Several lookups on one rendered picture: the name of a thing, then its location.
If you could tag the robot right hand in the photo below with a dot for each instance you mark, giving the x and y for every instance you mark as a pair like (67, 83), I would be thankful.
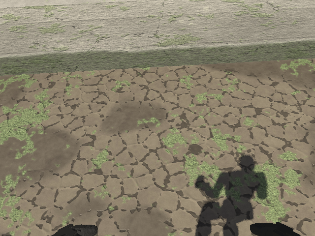
(272, 229)

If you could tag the robot left hand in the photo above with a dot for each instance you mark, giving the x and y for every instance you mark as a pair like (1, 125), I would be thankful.
(77, 230)

